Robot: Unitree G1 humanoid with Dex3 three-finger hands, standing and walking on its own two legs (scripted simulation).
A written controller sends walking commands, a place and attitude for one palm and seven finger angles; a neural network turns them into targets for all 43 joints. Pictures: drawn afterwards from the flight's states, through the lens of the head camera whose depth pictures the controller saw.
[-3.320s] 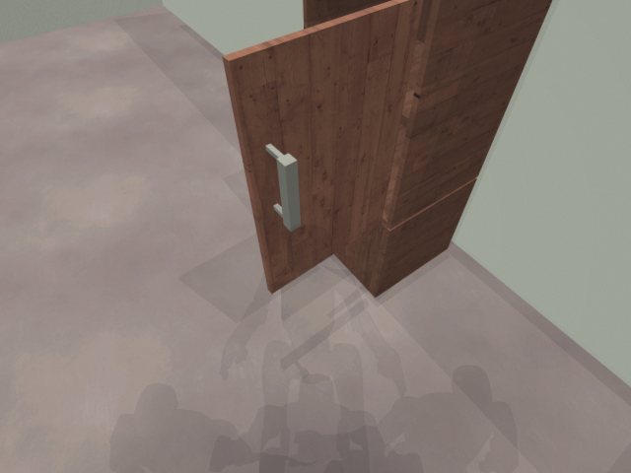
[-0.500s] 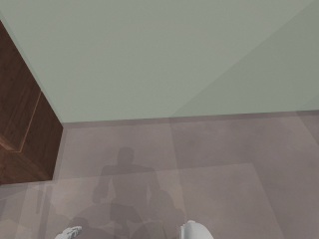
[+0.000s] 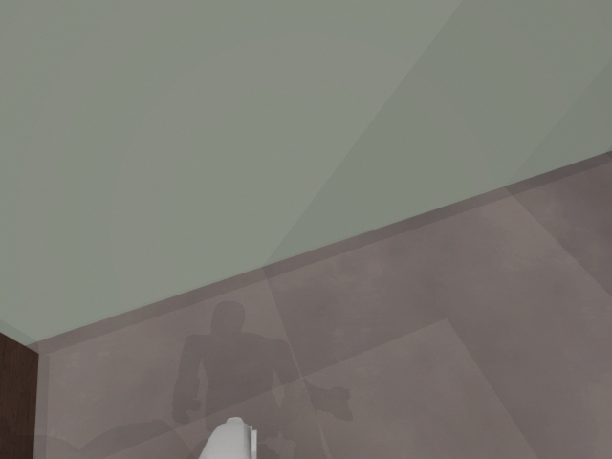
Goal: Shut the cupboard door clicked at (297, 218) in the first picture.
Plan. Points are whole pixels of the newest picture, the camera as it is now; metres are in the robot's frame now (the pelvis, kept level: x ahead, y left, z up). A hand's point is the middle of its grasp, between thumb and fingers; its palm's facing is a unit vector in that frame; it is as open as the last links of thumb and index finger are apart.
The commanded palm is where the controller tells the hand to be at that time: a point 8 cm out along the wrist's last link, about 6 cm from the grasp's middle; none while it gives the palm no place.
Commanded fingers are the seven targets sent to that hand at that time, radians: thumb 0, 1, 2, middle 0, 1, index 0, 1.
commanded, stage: walk to a spot facing it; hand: left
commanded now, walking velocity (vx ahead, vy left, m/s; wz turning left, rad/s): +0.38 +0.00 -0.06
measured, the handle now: out of the picture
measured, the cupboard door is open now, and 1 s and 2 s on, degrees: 92 92 92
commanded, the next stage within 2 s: turn to face it in 0.46 s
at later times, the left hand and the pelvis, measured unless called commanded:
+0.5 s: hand (193, 363) +0.28 +0.22 -0.18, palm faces +0.00 -0.99 -0.15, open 7.4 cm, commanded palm none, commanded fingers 0.00 0.90 0.90 -0.20 -0.30 -0.20 -0.30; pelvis +0.25 +0.04 +0.00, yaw -5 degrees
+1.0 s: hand (252, 249) +0.52 +0.14 -0.18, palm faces +0.04 -0.99 -0.11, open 7.3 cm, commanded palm none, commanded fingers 0.00 0.90 0.90 -0.20 -0.30 -0.20 -0.30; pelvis +0.40 -0.01 -0.01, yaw +3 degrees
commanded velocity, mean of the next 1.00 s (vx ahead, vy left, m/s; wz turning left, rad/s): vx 0.16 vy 0.00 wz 0.12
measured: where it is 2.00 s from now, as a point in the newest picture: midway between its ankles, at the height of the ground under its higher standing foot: (340, 367)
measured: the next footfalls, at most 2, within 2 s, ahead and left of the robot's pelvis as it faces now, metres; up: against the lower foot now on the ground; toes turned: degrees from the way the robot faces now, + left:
left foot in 0.26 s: +0.28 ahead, +0.13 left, +0.00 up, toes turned +4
right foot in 0.70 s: +0.46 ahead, -0.13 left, +0.00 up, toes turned -14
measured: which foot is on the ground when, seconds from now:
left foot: up 0.00-0.24, down 0.26-0.70, up 0.72-1.00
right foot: down 0.00-0.28, up 0.30-0.68, down 0.70-1.00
